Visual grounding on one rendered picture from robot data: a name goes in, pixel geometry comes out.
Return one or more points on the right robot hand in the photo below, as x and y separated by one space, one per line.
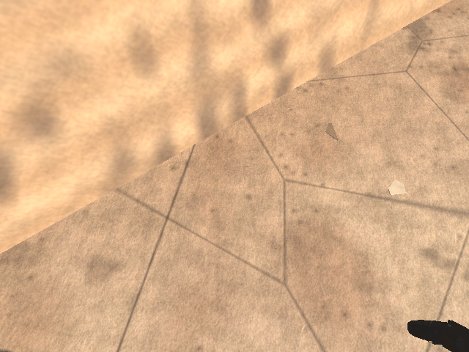
450 335

